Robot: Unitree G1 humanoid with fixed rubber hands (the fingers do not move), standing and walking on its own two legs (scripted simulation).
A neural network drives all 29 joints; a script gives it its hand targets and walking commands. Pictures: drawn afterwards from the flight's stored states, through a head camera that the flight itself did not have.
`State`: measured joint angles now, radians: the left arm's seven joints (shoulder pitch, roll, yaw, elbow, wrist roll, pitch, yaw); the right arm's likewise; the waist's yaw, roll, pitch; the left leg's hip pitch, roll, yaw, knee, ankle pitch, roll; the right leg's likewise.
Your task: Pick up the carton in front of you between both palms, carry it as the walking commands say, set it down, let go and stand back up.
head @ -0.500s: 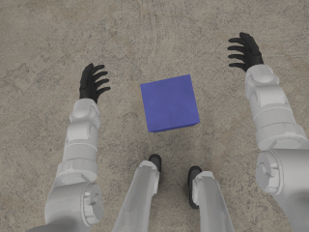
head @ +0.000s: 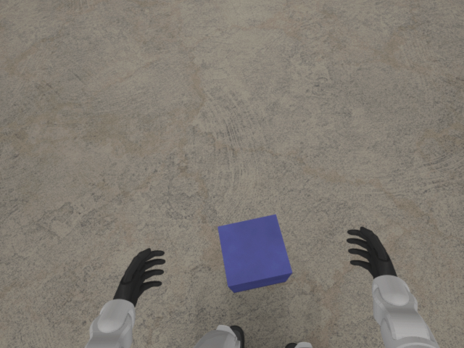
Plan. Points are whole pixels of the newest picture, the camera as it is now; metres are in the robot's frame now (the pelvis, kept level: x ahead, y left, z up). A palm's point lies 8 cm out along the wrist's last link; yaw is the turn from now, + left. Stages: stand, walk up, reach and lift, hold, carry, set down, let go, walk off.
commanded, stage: let go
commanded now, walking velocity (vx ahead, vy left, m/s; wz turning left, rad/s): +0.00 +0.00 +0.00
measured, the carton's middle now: (253, 255) +0.39 +0.04 -0.63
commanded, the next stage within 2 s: stand in 0.72 s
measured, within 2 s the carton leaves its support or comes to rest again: neither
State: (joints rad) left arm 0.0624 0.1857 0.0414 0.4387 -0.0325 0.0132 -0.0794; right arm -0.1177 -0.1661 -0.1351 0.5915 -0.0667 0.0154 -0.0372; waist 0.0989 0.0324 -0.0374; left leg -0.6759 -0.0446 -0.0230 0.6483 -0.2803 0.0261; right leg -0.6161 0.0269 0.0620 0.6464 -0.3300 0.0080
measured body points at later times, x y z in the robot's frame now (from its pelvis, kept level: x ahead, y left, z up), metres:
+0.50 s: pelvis +0.01 -0.03 +0.02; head +0.02 -0.03 +0.47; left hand +0.18 +0.20 -0.05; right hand +0.18 -0.27 -0.05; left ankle +0.01 +0.10 -0.72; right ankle -0.03 -0.13 -0.72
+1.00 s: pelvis +0.01 -0.01 +0.02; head +0.02 +0.02 +0.47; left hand +0.16 +0.28 -0.08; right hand +0.15 -0.30 -0.06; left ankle +0.01 +0.10 -0.72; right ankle -0.03 -0.13 -0.72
